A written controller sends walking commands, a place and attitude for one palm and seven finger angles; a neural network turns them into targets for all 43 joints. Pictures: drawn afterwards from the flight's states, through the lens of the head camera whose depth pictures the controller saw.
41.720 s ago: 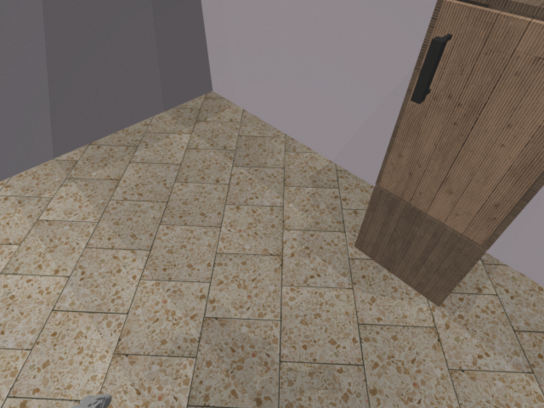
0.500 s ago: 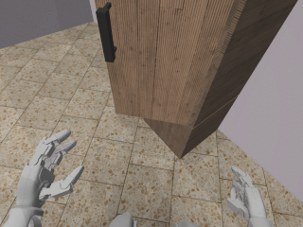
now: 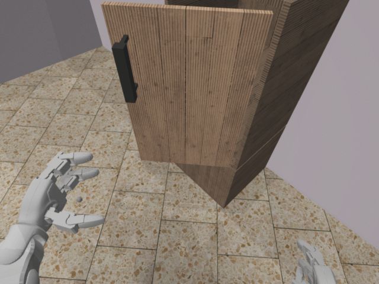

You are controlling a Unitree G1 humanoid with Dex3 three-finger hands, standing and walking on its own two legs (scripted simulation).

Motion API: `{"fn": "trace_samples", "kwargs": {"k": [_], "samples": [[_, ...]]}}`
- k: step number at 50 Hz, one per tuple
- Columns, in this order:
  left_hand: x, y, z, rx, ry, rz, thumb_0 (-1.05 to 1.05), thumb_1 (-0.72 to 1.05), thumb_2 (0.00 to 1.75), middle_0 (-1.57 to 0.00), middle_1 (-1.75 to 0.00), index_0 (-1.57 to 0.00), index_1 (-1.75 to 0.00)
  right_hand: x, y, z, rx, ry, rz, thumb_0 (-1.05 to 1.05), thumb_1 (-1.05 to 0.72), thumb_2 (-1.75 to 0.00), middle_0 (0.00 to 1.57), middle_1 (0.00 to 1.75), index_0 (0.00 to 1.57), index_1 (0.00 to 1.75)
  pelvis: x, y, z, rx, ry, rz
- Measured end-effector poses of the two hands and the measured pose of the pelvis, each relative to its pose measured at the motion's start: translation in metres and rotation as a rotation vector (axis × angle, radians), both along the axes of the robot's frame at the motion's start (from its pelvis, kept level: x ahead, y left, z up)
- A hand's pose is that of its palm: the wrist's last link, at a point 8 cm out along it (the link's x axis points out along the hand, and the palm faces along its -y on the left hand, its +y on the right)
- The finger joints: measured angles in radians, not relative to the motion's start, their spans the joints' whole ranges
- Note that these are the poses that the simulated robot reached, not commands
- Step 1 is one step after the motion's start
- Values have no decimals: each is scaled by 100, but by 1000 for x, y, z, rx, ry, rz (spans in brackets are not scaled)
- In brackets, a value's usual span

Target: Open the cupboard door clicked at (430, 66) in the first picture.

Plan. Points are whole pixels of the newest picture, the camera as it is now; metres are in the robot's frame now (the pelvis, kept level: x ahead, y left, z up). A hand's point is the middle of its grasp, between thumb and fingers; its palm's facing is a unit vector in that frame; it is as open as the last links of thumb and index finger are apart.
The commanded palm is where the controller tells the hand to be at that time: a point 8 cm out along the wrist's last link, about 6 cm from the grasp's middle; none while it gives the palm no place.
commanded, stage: raise the hand with hooked fingers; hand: left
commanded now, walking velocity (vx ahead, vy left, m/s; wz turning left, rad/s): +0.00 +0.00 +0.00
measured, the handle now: (128, 70) +0.58 +0.20 +0.14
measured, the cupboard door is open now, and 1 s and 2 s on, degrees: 42 42 42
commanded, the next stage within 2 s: move the hooked fingers beside the handle in 1.02 s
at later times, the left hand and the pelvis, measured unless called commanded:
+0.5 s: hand (35, 150) +0.29 +0.28 +0.16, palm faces +0.07 -1.00 -0.06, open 13.9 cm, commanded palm +0.26 +0.32 +0.16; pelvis +0.00 +0.00 +0.02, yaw +0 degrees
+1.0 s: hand (55, 150) +0.30 +0.25 +0.16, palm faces +0.04 -1.00 -0.06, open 14.0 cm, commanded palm +0.26 +0.30 +0.16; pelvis +0.00 -0.02 +0.02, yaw +0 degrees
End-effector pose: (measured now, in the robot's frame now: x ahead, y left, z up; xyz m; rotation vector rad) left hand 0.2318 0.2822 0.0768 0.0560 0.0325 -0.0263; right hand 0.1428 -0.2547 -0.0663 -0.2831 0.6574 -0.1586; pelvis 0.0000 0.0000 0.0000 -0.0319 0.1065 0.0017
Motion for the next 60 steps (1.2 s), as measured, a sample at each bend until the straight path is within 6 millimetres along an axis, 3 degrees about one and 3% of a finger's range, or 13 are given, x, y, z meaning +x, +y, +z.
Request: {"fn": "trace_samples", "kwargs": {"k": [8,12,16,26,32,40,51,60], "samples": [[15,29,41,-9,-96,70,0,-35,37,-29,-110,-29,-110,31,25,23,38,-107,48,1,-91,-90,21,30,20,30,6,4,9,0,-44,-1],[20,36,46,-14,-50,63,0,-42,34,-29,-115,-30,-115,38,36,23,61,-107,75,1,-91,-90,21,30,20,30,5,6,12,0,-57,4],[24,38,49,-6,-10,49,0,-46,32,-29,-118,-30,-118,37,42,22,71,-87,83,1,-90,-90,21,30,20,30,5,7,15,2,-66,4],[39,57,90,2,-99,89,-1,-50,31,-30,-120,-30,-120,18,33,16,66,-16,61,1,-90,-90,21,30,20,30,4,1,22,7,-91,7],[50,50,85,-6,-16,45,-1,-50,30,-29,-120,-30,-120,9,17,14,58,6,28,1,-90,-90,21,30,20,30,3,-2,23,13,-85,0],[45,33,81,-26,-70,57,-1,-50,30,-30,-120,-30,-120,6,1,20,43,-12,9,1,-91,-90,21,30,20,30,5,-10,24,18,-91,-13],[43,24,85,-2,-44,64,-1,-50,30,-30,-120,-30,-120,16,-2,18,66,-41,15,1,-91,-90,21,30,20,30,2,-20,25,25,-99,-8],[43,22,78,-22,-29,76,-1,-50,30,-30,-120,-30,-120,17,-6,17,66,-40,17,1,-91,-90,21,30,20,30,1,-25,23,26,-95,-8]]}}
